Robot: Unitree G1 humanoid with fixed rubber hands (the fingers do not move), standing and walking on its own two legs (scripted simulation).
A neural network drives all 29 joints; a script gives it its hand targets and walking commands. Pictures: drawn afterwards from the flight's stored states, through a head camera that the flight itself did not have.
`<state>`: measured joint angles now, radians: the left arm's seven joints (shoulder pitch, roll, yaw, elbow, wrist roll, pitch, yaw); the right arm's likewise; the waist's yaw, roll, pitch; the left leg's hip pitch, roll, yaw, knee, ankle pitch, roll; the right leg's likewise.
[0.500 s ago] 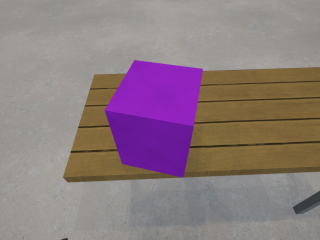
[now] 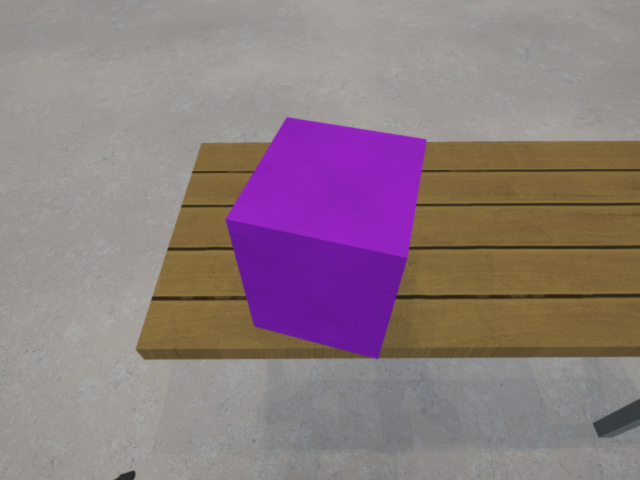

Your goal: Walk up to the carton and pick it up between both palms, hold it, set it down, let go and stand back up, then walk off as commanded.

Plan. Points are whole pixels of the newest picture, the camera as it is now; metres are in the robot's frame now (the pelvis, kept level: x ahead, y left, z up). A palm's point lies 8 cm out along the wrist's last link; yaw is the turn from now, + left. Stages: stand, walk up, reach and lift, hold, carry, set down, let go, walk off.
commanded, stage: walk up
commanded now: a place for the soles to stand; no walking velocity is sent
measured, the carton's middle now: (333, 240) +0.42 +0.00 +0.04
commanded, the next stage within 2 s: reach and lift in 1.36 s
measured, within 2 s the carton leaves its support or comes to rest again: neither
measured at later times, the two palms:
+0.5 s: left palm out of the picture +0.09 +0.28 -0.12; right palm out of the picture +0.11 -0.29 -0.12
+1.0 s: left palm out of the picture +0.09 +0.28 -0.12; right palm out of the picture +0.11 -0.31 -0.12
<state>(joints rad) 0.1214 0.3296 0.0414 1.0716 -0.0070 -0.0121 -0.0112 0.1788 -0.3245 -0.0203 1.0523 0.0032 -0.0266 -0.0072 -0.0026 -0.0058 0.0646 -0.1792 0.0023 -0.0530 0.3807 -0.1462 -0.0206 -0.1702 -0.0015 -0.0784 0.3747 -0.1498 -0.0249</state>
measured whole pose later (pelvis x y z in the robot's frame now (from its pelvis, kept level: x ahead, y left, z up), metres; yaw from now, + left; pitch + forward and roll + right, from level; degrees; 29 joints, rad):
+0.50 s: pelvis +0.02 +0.00 +0.00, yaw +1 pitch -3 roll +0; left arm 0.12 0.31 0.03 1.08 -0.01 -0.02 0.00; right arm 0.14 -0.33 -0.02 1.06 0.00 -0.02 -0.02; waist 0.01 0.01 0.07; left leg -0.14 0.00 -0.07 0.36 -0.17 -0.02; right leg -0.12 0.00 -0.09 0.35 -0.18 -0.02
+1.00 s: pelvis +0.03 -0.02 +0.00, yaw +3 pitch -3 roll +0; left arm 0.12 0.33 0.04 1.08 -0.01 -0.01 0.00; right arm 0.15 -0.35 -0.02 1.06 0.00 -0.01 -0.02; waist 0.00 0.01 0.09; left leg -0.15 0.01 -0.10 0.38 -0.19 -0.04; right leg -0.12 0.00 -0.12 0.37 -0.21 -0.04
